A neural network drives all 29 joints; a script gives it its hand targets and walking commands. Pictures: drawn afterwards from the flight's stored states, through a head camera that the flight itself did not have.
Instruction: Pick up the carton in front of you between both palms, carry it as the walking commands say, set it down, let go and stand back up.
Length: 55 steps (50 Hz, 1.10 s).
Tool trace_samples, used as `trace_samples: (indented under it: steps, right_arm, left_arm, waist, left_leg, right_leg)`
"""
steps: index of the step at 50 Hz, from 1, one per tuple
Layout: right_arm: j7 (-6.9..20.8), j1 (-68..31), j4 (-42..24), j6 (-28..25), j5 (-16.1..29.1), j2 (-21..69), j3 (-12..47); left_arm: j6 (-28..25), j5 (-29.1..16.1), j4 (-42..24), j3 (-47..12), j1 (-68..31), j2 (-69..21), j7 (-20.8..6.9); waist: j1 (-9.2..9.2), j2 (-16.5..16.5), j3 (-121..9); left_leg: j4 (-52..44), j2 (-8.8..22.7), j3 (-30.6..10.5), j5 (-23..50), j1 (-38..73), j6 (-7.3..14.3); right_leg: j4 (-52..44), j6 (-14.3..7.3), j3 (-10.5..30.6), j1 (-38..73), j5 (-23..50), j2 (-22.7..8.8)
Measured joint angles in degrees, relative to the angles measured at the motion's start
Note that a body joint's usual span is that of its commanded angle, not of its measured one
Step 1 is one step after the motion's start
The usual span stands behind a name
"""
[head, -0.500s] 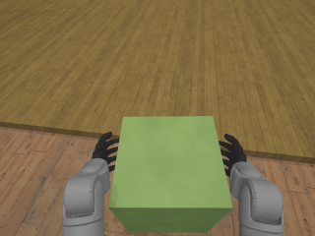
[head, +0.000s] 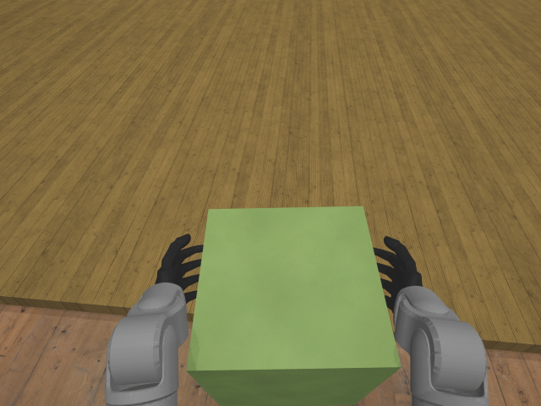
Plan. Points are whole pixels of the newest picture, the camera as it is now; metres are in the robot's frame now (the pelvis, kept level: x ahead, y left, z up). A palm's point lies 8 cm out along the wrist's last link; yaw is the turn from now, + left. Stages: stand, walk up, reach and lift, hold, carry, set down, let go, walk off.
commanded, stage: carry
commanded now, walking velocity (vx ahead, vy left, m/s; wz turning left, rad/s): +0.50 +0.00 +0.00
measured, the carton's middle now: (286, 314) +0.27 +0.00 +0.01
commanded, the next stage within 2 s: none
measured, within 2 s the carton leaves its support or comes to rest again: neither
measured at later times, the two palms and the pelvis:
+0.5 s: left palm (223, 78) +0.70 +0.13 +0.16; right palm (369, 82) +0.70 -0.17 +0.16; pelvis +0.31 -0.03 -0.01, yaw +0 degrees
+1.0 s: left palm (243, 47) +0.90 +0.11 +0.14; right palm (361, 50) +0.92 -0.19 +0.14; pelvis +0.52 -0.06 +0.01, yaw +0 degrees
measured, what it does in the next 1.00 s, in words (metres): walks ahead: right foot, then left foot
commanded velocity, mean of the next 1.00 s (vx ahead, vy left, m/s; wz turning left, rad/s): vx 0.14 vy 0.00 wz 0.00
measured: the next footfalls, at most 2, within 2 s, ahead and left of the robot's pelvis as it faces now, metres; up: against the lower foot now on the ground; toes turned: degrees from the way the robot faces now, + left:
right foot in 0.10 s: +0.25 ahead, -0.11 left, +0.00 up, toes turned -10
left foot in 0.50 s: +0.46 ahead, +0.07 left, +0.00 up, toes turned +6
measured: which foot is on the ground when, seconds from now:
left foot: down 0.00-0.12, up 0.14-0.48, down 0.50-0.86, up 0.88-1.00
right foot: up 0.00-0.08, down 0.10-0.56, up 0.58-0.84, down 0.86-1.00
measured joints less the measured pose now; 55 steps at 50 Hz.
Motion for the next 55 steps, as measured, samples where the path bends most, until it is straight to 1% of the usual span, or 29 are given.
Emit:
trace_samples:
  steps: [3,5,6,7,9,11,13,16,20,23,25,26,27,28,30,32,33,37,40,41,42,43,44,45,47,49,51,53,55]
  right_arm:
    - [-0.4,-3.6,-2.0,1.8,0.3,0.3,-1.2]
    - [-0.9,-7.4,-2.5,3.1,0.5,-0.3,-2.5]
    - [-1.2,-9.9,-1.6,3.8,0.9,-1.6,-3.1]
    - [-1.4,-12.5,-0.2,4.6,1.3,-2.9,-3.6]
    - [-1.6,-18.0,3.4,6.4,2.4,-5.0,-4.7]
    - [-2.0,-23.2,6.9,8.0,2.9,-5.9,-5.5]
    - [-2.3,-27.8,9.8,9.1,2.9,-6.3,-6.3]
    - [-2.6,-33.7,13.3,10.0,2.5,-6.9,-7.4]
    - [-2.7,-40.1,18.3,10.4,2.1,-8.0,-9.0]
    - [-2.7,-43.5,21.5,10.5,2.0,-8.7,-10.4]
    - [-2.7,-45.1,23.3,10.5,1.9,-8.7,-11.2]
    - [-2.8,-45.3,24.1,10.2,1.7,-8.3,-11.5]
    - [-2.8,-45.6,24.8,10.1,1.3,-7.9,-11.5]
    - [-2.8,-46.1,25.5,9.8,0.9,-7.4,-11.8]
    - [-2.8,-46.4,26.5,8.7,0.1,-6.6,-11.7]
    - [-2.8,-44.9,25.6,8.2,-0.1,-5.6,-11.8]
    - [-2.9,-43.8,24.2,8.2,-0.1,-5.2,-11.9]
    - [-3.1,-39.2,14.7,7.4,0.4,-3.1,-13.1]
    - [-3.3,-36.2,8.2,6.4,1.0,-2.0,-13.3]
    - [-3.4,-35.8,6.8,6.3,1.2,-1.7,-13.3]
    - [-3.4,-35.7,5.9,6.3,1.4,-1.7,-13.3]
    - [-3.3,-35.8,5.3,6.3,1.6,-2.0,-13.1]
    - [-3.3,-36.3,5.3,6.3,1.9,-2.7,-12.7]
    - [-3.2,-36.8,5.8,6.0,2.2,-3.3,-12.3]
    - [-3.1,-37.0,7.4,6.0,2.4,-4.3,-11.9]
    - [-3.0,-37.1,9.0,6.8,2.0,-4.6,-12.0]
    - [-2.9,-37.4,10.8,7.2,1.3,-4.5,-12.2]
    - [-2.7,-37.5,13.2,7.1,0.2,-4.0,-12.1]
    - [-2.5,-37.0,16.0,6.5,-1.2,-3.2,-11.7]
  left_arm:
    - [1.8,-0.9,-1.8,1.6,-3.9,-0.2,0.4]
    - [2.6,-1.5,-0.7,2.5,-8.6,0.1,0.6]
    - [2.6,-1.6,1.1,2.7,-11.4,0.4,0.9]
    - [3.0,-1.6,3.2,2.7,-14.4,0.9,1.4]
    - [4.6,-2.4,6.7,3.3,-19.6,2.3,2.3]
    - [6.1,-3.2,9.2,4.2,-23.5,3.8,3.0]
    - [7.2,-3.9,11.3,5.5,-27.3,5.1,3.2]
    - [8.1,-4.7,14.6,7.4,-32.9,6.6,3.3]
    - [8.6,-4.8,20.2,9.4,-39.8,8.0,3.2]
    - [8.7,-4.1,23.9,10.6,-43.8,8.4,3.1]
    - [8.9,-3.5,25.5,11.3,-45.4,8.4,2.9]
    - [9.1,-3.3,26.0,11.6,-45.7,8.6,2.8]
    - [9.3,-3.1,26.3,12.1,-45.8,8.7,2.6]
    - [9.3,-3.1,26.8,12.4,-46.3,9.2,2.4]
    - [8.8,-2.9,27.6,13.2,-46.8,9.7,2.0]
    - [8.9,-2.3,26.5,14.0,-45.6,8.8,1.8]
    - [9.0,-1.9,25.2,14.3,-44.8,8.1,1.8]
    - [8.1,-1.2,17.1,14.2,-41.8,4.8,1.7]
    - [6.4,-1.3,11.2,13.1,-38.7,2.8,1.6]
    - [6.1,-1.3,9.7,12.9,-38.0,2.4,1.6]
    - [5.9,-1.3,8.6,12.6,-37.6,2.3,1.6]
    - [5.7,-1.4,8.0,12.3,-37.5,2.2,1.5]
    - [5.4,-1.2,7.5,12.2,-37.6,2.3,1.5]
    - [5.2,-1.1,7.4,12.1,-37.8,2.5,1.5]
    - [5.2,-1.0,9.1,11.7,-38.1,2.8,1.6]
    - [5.5,-1.1,11.3,11.6,-38.3,3.1,1.7]
    - [5.5,-1.4,13.7,11.5,-38.4,3.6,1.8]
    - [5.2,-2.0,16.2,11.7,-38.0,4.3,1.8]
    - [4.6,-2.7,19.0,12.2,-37.1,5.0,1.7]
  waist:
    - [-0.01,0.2,0.2]
    - [0.43,1.2,0.6]
    - [1.07,2.3,1.1]
    - [1.85,2.5,1.8]
    - [2.49,2.2,3.6]
    - [2.67,1.8,4.9]
    - [2.89,1.6,5.9]
    - [3.1,1.2,6.5]
    - [2.94,0.9,6.5]
    - [2.32,0.7,6.5]
    - [1.69,0.6,6.6]
    - [1.16,-0.1,6.6]
    - [0.69,-0.4,6.4]
    - [-0.37,-1.0,6.6]
    - [-1.68,-1.9,8.3]
    - [-2.23,-1.3,10.0]
    - [-2.35,-0.8,10.8]
    - [-2.28,0.5,13.6]
    - [-2.16,1.6,13.4]
    - [-1.93,1.5,12.9]
    - [-1.61,1.1,12.4]
    - [-1.13,0.8,11.8]
    - [-0.13,1.0,11.4]
    - [0.67,0.7,11.2]
    - [1.69,-0.6,10.4]
    - [2.92,-1.6,9.3]
    - [4.24,-2.3,8.6]
    - [5.32,-2.4,8.1]
    - [5.47,-1.8,7.6]
  left_leg:
    - [2.6,0.4,-0.8,-5.2,3.8,-1.8]
    - [11.5,2.2,-1.1,-11.1,3.3,-2.5]
    - [20.3,3.9,-2.0,-11.1,0.3,-1.9]
    - [30.9,3.9,-4.7,-10.6,-4.2,-1.3]
    - [48.9,2.0,-9.1,-9.0,-14.0,0.6]
    - [56.6,1.4,-10.3,-5.4,-22.2,2.3]
    - [57.0,1.8,-10.5,-2.2,-28.8,2.9]
    - [52.9,2.5,-10.4,0.5,-36.2,2.5]
    - [42.8,2.4,-9.5,4.2,-41.2,1.7]
    - [32.3,0.9,-7.9,9.4,-40.6,1.6]
    - [24.4,-0.8,-6.2,14.5,-37.7,2.0]
    - [21.2,-1.4,-4.8,14.0,-34.3,2.2]
    - [18.4,-1.5,-4.1,17.1,-30.2,2.8]
    - [17.5,-2.2,-4.1,14.5,-28.6,3.2]
    - [17.7,-3.0,-4.4,8.9,-27.3,3.7]
    - [15.3,-2.7,-5.0,7.6,-25.3,3.6]
    - [13.7,-2.4,-5.5,7.9,-24.2,2.8]
    - [10.8,-1.0,-6.7,7.4,-21.2,2.5]
    - [12.3,0.0,-7.5,5.0,-20.6,1.9]
    - [13.3,0.1,-7.4,4.9,-20.9,1.8]
    - [15.3,-0.2,-7.1,5.1,-21.6,1.7]
    - [19.0,-0.4,-6.9,5.0,-23.0,1.7]
    - [25.5,-0.1,-7.0,2.5,-25.2,1.8]
    - [34.0,-0.7,-7.8,-3.3,-27.8,1.6]
    - [49.9,-2.8,-9.1,-11.7,-33.4,1.9]
    - [62.1,-4.0,-8.6,-16.9,-39.7,2.5]
    - [70.3,-4.7,-7.2,-20.1,-46.5,3.0]
    - [69.0,-4.8,-5.5,-19.4,-51.4,2.9]
    - [55.6,-5.4,-4.3,-11.6,-51.7,2.8]
  right_leg:
    - [-4.1,-1.5,-2.0,2.5,1.3,1.2]
    - [-5.1,-2.9,-3.5,5.4,0.2,2.8]
    - [-1.8,-4.2,-4.1,5.0,-1.3,3.3]
    - [0.5,-5.1,-4.2,4.9,-3.6,3.4]
    - [0.5,-5.6,-4.0,6.5,-6.0,3.5]
    - [-2.2,-5.3,-3.7,9.0,-6.3,3.9]
    - [-5.2,-5.3,-3.4,11.6,-6.5,4.4]
    - [-8.5,-5.2,-2.7,15.0,-7.5,4.9]
    - [-10.5,-4.4,-1.6,19.0,-10.3,4.9]
    - [-9.1,-3.2,-1.2,21.6,-14.2,4.6]
    - [-5.4,-2.6,-1.6,22.6,-17.8,4.1]
    - [-1.9,-2.3,-1.9,22.6,-19.6,3.2]
    - [3.0,-1.7,-1.8,21.4,-19.2,2.6]
    - [9.6,-1.0,-0.2,19.2,-19.6,2.3]
    - [23.4,-0.1,5.4,13.1,-25.5,4.3]
    - [30.1,-0.2,7.7,7.8,-26.9,6.1]
    - [30.1,-0.2,7.8,5.8,-26.8,6.4]
    - [19.9,-0.3,7.2,0.9,-21.9,6.2]
    - [13.7,-0.8,5.9,4.0,-19.7,6.9]
    - [8.2,-0.9,5.5,7.0,-15.1,7.0]
    - [-0.4,-0.8,5.1,11.0,-7.9,6.7]
    - [-8.1,-0.9,4.6,15.3,-3.5,6.5]
    - [-11.5,-1.6,4.7,17.6,-5.8,6.9]
    - [-12.0,-2.4,5.3,18.5,-9.0,7.0]
    - [-12.1,-3.5,6.2,19.9,-12.0,6.4]
    - [-12.8,-4.3,7.8,21.3,-12.0,6.1]
    - [-13.6,-4.9,9.8,23.1,-11.2,6.1]
    - [-14.4,-5.2,11.1,25.6,-10.5,6.1]
    - [-14.1,-5.1,10.6,28.2,-9.6,6.2]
